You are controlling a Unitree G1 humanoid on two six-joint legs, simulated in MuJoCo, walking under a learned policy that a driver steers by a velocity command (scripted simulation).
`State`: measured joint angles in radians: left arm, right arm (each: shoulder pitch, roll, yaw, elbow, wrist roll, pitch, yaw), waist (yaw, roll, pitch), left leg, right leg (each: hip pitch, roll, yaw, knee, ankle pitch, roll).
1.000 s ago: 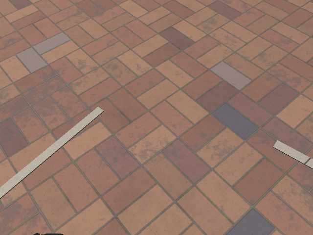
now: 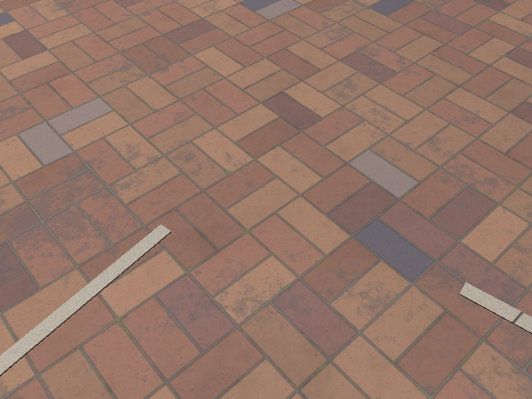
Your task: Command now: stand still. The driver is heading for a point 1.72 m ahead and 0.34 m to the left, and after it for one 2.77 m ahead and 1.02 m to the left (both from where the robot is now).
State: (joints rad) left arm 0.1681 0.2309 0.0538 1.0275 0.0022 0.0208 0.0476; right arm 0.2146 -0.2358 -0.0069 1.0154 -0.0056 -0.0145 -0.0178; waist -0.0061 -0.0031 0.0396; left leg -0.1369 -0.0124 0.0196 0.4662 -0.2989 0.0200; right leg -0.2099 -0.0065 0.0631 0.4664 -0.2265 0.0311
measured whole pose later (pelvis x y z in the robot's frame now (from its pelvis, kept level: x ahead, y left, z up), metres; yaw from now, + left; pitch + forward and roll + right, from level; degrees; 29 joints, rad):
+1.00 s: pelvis +0.31 -0.02 -0.03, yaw +0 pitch +2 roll +0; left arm 0.45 0.24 0.04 1.11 0.00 -0.05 0.02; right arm -0.04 -0.23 -0.04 0.82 0.02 -0.10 0.04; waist 0.06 0.00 0.05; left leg -0.53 -0.01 0.07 0.57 -0.09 0.09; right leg 0.09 -0.02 -0.02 0.56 -0.49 -0.01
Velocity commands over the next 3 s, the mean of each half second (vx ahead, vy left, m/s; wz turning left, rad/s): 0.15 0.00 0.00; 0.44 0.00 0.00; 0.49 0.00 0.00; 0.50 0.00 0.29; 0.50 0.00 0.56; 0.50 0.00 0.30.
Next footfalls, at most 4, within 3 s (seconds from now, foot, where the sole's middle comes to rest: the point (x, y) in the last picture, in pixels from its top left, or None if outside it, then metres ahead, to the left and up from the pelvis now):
0.48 right None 0.11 -0.15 -0.78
0.98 left None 0.48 0.08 -0.78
1.52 right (332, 301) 0.79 -0.16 -0.78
2.08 left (243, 224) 1.07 0.09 -0.78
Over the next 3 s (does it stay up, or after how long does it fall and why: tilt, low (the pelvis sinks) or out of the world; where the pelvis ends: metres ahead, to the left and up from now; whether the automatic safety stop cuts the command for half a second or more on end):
stays up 1.39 0.18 0.00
